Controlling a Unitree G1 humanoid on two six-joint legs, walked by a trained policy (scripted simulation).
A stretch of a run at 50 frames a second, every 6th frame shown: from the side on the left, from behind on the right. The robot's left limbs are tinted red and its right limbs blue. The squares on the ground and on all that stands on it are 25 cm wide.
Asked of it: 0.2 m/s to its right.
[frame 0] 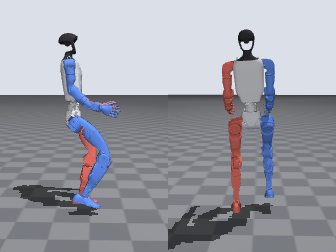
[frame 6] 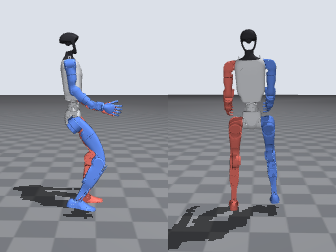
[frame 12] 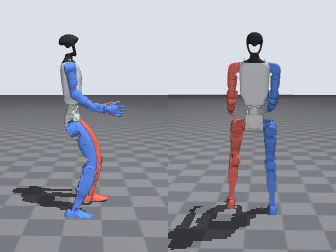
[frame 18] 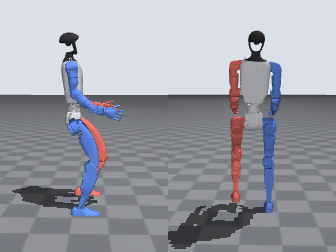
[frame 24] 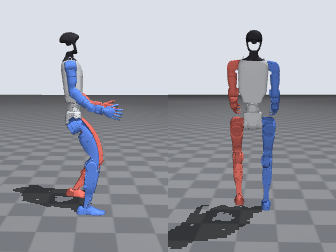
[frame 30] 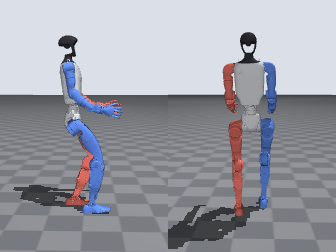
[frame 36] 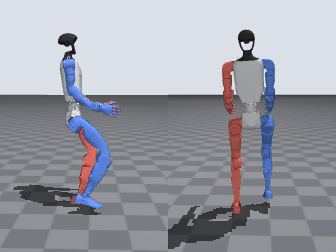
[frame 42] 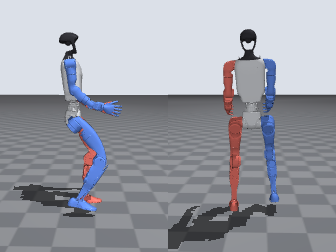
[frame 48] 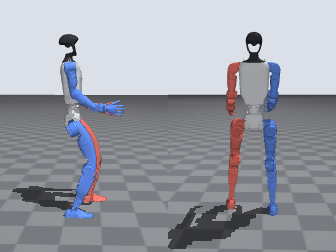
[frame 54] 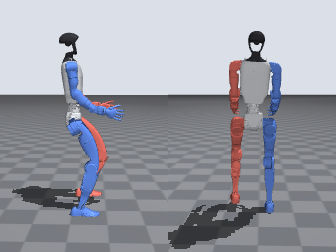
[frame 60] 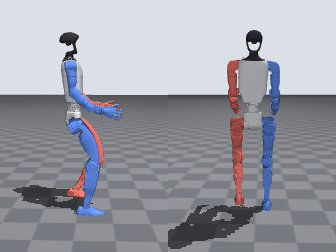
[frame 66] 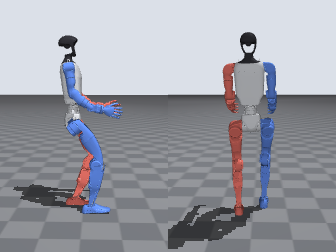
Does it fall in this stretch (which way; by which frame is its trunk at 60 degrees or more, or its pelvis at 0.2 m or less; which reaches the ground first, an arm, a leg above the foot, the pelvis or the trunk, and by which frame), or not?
no
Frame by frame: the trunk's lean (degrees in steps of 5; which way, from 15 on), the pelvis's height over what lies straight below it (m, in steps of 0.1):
0: 5, 0.8
6: 5, 0.8
12: 5, 0.7
18: 5, 0.8
24: 5, 0.8
30: 5, 0.7
36: 5, 0.8
42: 5, 0.8
48: 5, 0.7
54: 5, 0.8
60: 5, 0.8
66: 5, 0.7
